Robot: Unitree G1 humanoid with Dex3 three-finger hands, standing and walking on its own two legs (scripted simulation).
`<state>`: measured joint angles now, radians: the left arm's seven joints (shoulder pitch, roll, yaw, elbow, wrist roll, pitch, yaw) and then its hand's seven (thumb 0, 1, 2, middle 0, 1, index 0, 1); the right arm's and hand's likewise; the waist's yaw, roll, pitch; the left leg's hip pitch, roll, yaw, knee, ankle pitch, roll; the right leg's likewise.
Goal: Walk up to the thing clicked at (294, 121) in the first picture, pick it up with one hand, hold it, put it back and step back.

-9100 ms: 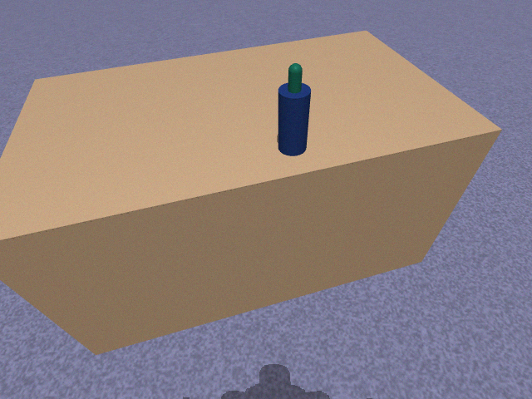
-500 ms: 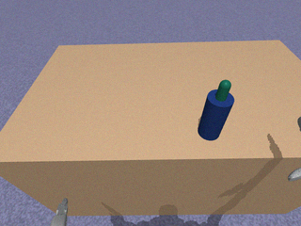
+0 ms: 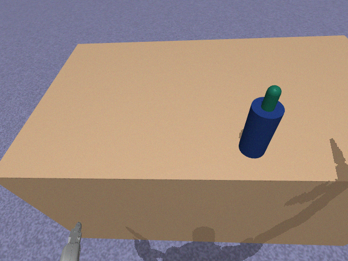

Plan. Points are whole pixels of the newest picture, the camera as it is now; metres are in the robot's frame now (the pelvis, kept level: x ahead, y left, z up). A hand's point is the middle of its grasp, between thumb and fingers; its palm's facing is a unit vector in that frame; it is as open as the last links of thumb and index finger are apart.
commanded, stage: go down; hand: right
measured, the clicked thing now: (261, 122) +0.46 -0.19 +0.05
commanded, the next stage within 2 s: approach in 1.66 s
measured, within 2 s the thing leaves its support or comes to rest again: neither
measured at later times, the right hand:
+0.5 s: hand out of the picture +0.36 -0.38 +0.12, palm faces +0.19 +0.98 +0.01, open 17.4 cm
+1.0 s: hand out of the picture +0.38 -0.40 +0.12, palm faces +0.20 +0.98 +0.01, open 17.6 cm
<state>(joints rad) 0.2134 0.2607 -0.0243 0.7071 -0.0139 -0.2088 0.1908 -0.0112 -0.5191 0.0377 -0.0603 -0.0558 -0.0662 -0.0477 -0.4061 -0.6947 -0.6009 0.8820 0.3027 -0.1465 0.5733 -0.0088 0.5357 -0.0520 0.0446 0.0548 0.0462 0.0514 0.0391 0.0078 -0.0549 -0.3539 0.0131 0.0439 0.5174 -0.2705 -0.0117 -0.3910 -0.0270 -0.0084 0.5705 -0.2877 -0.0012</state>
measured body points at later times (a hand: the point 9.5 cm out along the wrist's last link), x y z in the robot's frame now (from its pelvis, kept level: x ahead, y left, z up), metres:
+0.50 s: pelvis +0.00 -0.01 -0.01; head +0.05 -0.03 +0.44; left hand +0.16 +0.26 -0.08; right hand +0.35 -0.43 +0.12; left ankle -0.01 +0.13 -0.73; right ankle +0.00 -0.12 -0.73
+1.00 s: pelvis +0.00 -0.01 -0.01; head +0.06 -0.04 +0.43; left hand +0.15 +0.25 -0.08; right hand +0.36 -0.45 +0.12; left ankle -0.01 +0.13 -0.73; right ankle +0.00 -0.12 -0.73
